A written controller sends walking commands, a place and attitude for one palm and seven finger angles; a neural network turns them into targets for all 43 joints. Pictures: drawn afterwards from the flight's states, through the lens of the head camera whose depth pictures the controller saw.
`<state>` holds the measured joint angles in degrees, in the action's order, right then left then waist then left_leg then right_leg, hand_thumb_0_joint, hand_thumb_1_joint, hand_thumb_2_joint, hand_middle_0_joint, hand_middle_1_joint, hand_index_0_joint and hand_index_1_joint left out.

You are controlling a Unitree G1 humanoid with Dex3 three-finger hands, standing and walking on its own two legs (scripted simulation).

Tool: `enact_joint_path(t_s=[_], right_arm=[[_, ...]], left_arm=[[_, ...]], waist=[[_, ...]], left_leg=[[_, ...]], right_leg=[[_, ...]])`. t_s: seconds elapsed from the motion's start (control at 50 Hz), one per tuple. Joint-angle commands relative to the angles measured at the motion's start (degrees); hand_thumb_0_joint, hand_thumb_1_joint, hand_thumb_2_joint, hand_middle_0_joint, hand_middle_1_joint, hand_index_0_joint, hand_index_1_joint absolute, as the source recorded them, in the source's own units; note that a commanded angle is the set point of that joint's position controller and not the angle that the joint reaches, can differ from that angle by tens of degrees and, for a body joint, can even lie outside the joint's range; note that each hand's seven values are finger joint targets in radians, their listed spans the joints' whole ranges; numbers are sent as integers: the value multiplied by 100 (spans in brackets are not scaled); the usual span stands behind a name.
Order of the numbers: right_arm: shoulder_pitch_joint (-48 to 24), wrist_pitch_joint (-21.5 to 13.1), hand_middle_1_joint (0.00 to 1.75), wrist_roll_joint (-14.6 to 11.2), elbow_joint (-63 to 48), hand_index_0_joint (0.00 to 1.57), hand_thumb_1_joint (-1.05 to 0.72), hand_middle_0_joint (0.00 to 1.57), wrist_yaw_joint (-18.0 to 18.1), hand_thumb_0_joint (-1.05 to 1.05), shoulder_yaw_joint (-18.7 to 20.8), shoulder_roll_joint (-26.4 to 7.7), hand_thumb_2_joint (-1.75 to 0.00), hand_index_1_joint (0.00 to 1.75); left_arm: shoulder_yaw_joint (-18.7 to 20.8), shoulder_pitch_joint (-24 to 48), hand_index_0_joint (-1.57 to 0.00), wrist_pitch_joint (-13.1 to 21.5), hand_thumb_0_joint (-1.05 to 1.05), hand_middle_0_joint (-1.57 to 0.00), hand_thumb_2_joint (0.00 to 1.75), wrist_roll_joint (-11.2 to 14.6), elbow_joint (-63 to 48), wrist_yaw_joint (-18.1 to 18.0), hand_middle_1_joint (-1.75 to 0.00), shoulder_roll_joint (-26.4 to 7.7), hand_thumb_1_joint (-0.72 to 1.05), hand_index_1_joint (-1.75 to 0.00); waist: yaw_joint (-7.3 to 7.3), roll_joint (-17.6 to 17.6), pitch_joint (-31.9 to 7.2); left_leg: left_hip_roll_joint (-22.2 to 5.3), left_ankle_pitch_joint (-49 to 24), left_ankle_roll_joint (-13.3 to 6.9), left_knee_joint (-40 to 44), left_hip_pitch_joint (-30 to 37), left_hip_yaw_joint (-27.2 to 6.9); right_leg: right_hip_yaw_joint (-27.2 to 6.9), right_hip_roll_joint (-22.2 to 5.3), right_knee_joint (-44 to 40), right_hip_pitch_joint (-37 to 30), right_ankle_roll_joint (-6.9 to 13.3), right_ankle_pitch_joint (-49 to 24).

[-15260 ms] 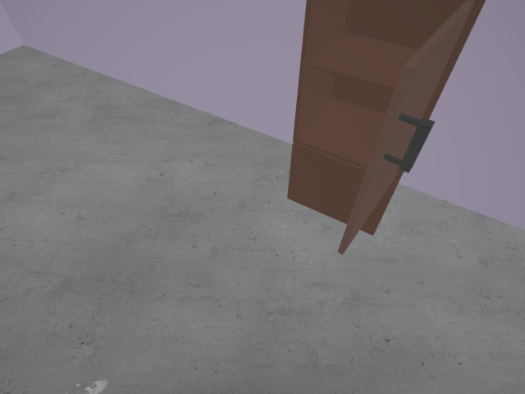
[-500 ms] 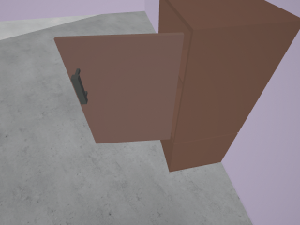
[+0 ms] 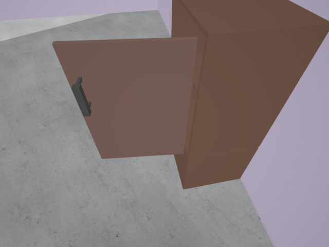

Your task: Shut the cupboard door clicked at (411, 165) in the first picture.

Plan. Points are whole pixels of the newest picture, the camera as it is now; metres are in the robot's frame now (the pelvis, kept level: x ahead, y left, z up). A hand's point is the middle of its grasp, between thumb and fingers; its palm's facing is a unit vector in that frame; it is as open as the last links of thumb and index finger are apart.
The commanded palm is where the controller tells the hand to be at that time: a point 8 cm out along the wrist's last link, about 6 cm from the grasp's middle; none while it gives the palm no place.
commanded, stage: shuffle to correct the standing spot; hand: left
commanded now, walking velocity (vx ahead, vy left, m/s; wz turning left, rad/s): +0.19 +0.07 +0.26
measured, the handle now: (83, 96) +0.55 +0.30 +0.05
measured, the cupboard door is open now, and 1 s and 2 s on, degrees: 83 83 83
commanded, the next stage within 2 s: come to a stop and stand still in 0.38 s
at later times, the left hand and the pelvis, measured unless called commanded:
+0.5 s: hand (98, 243) +0.17 +0.20 -0.17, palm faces +0.12 -0.97 -0.21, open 7.3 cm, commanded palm none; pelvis +0.10 +0.02 -0.02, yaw +7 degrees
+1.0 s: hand out of the picture +0.14 +0.25 -0.18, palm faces +0.12 -0.96 -0.24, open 7.3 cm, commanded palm none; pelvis +0.13 +0.05 -0.01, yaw +4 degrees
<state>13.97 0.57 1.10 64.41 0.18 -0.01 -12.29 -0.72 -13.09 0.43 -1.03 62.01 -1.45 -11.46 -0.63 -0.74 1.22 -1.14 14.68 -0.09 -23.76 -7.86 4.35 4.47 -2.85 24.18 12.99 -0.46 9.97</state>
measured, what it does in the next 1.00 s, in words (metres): walks ahead: right foot, then left foot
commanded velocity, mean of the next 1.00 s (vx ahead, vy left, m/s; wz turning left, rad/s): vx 0.01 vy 0.01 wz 0.07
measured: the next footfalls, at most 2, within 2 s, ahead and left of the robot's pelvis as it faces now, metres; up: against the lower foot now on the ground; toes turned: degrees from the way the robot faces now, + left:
right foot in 0.46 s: +0.20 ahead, -0.09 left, +0.00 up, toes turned -1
left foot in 0.74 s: +0.22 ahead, +0.17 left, +0.00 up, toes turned +11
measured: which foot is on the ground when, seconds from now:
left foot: down 0.00-0.46, up 0.48-0.72, down 0.74-1.00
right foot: down 0.00-0.16, up 0.18-0.44, down 0.46-0.74, up 0.76-1.00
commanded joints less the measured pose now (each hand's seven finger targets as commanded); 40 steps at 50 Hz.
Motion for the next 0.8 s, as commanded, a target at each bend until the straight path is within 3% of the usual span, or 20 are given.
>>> enact_joint_path(t_s=[0.0,0.06,0.1,0.12,0.14,0.16,0.18,0.26,0.36,0.4,0.42,0.44,0.46,0.5,0.56,0.62,0.68,0.72,0.74,0.78], right_arm=[[455,22,30,20,-277,20,-90,20,8,0,135,-447,-90,30],[749,0,30,9,-346,20,-90,20,14,0,187,-338,-90,30],[1091,-67,30,4,-289,20,-90,20,14,0,185,-255,-90,30],[1309,-90,30,17,-264,20,-90,20,20,0,218,-379,-90,30],[1513,-119,30,60,-245,20,-90,20,36,0,295,-717,-90,30],[1709,-183,30,51,-237,20,-90,20,78,0,331,-820,-90,30],[1683,-229,30,33,-215,20,-90,20,120,0,302,-725,-90,30],[1388,-405,30,28,-281,20,-90,20,182,0,222,-566,-90,30],[1278,-380,30,36,-194,20,-90,20,180,0,249,-534,-90,30],[1193,-352,30,-16,-172,20,-90,20,165,0,260,-510,-90,30],[1237,-368,30,-68,-193,20,-90,20,117,0,246,-339,-90,30],[1383,-385,30,-88,-382,20,-90,20,87,0,238,-63,-90,30],[1007,-309,30,-25,-517,20,-90,20,98,0,283,-172,-90,30],[706,-184,30,14,-564,20,-90,20,47,0,309,-61,-90,30],[887,15,30,-23,-490,20,-90,20,34,0,269,183,-90,30],[839,30,30,-71,-545,20,-90,20,55,0,297,247,-90,30],[853,9,30,-40,-633,20,-90,20,59,0,377,-58,-90,30],[630,-58,30,17,-898,20,-90,20,78,0,481,-785,-90,30],[426,-76,30,47,-943,20,-90,20,108,0,474,-799,-90,30],[-157,-76,30,60,-1055,20,-90,20,177,0,403,-659,-90,30]], left_arm=[[352,-536,-20,-19,0,-20,90,-20,-314,-41,-30,-976,90,-30],[492,-539,-20,-23,0,-20,90,-21,-478,-58,-30,-1013,90,-30],[503,-357,-20,-24,0,-20,90,-13,-576,-29,-30,-830,90,-30],[479,-291,-20,-48,0,-20,90,-25,-641,5,-30,-658,90,-30],[433,-180,-20,-62,0,-20,90,-36,-770,34,-30,-346,90,-30],[370,218,-20,-27,0,-20,90,-97,-964,49,-30,-205,90,-30],[378,364,-20,28,0,-20,90,-100,-1038,83,-30,-185,90,-30],[373,265,-20,142,0,-20,90,11,-939,171,-30,-59,90,-30],[357,215,-20,147,0,-20,90,15,-949,176,-30,58,90,-30],[410,-636,-20,202,0,-20,90,-8,-664,147,-30,-64,90,-30],[504,-1288,-20,272,0,-20,90,-41,-492,87,-30,-475,90,-30],[624,-1825,-20,311,0,-20,90,-43,-340,20,-30,-1014,90,-30],[629,-1921,-20,267,0,-20,90,31,-313,-5,-30,-1086,90,-30],[555,-957,-20,255,0,-20,90,7,-511,-62,-30,-668,90,-30],[471,-98,-20,137,0,-20,90,-76,-781,-137,-30,-423,90,-30],[552,-167,-20,21,0,-20,90,-75,-826,-140,-30,-676,90,-30],[536,-240,-20,-109,0,-20,90,-9,-869,-112,-30,-683,90,-30],[445,-587,-20,-208,0,-20,90,19,-970,-103,-30,-239,90,-30],[405,-474,-20,-240,0,-20,90,18,-953,-137,-30,-226,90,-30],[435,-541,-20,-247,0,-20,90,4,-835,-124,-30,-244,90,-30]], waist=[[127,937,452],[10,1011,272],[-150,575,265],[-230,-126,332],[-319,-1341,575],[-427,-1678,954],[-359,-1160,1019],[-121,-456,271],[-34,-573,209],[352,-213,-53],[603,459,-397],[639,1694,-729],[665,996,-385],[284,977,339],[-142,926,296],[-66,817,-58],[-113,620,-62],[5,-1148,-188],[-68,-1250,-109],[117,-988,-27]], left_leg=[[-34,1065,-53,-392,-1172,-24],[-77,888,-97,-962,-986,63],[-120,719,-148,-217,-392,-8],[-372,876,-273,258,-182,-537],[-1150,1525,-586,1053,-131,-1760],[-1635,1320,-1035,1588,97,-2686],[-1746,446,-1290,1452,377,-2771],[-1356,-2731,-1275,799,913,-1582],[-1110,-2395,-1046,582,341,-1126],[-766,-2024,-759,-318,-213,-783],[-430,-1380,-518,-1408,-1116,-502],[304,1115,-187,-2900,-2314,39],[125,2076,-125,-3983,-2664,-319],[-305,1360,-63,-4495,-2667,-545],[-358,1046,148,-3209,-1468,-339],[-64,295,244,-1700,-884,75],[-136,-1114,198,-423,18,107],[-1794,-3151,-653,282,-213,-1520],[-2057,-3146,-1030,695,-673,-1836],[-1844,-3187,-1152,527,-800,-1473]], right_leg=[[-1314,-1038,-1154,-57,427,2608],[-1470,-1413,-1227,138,707,2657],[-818,-1091,-562,531,573,2183],[-257,-631,188,830,364,2050],[400,-22,1509,1489,105,1952],[296,136,2596,2357,47,2076],[-126,-136,3223,2808,113,1870],[-91,-278,2983,2353,-29,1311],[254,-4,1350,983,51,817],[334,154,410,-510,118,25],[-537,-519,190,-1836,398,-91],[-2729,-2203,-578,-2674,1130,-536],[-3225,-2597,-999,-2090,1576,-324],[-2540,-2213,-1211,-569,1415,341],[-710,-1532,-786,553,1045,-1716],[-383,-1215,-65,316,888,-2229],[-333,-872,590,699,470,-1280],[144,-16,1760,838,-88,1521],[-68,138,2764,705,-94,2482],[-530,18,3544,850,-31,2189]])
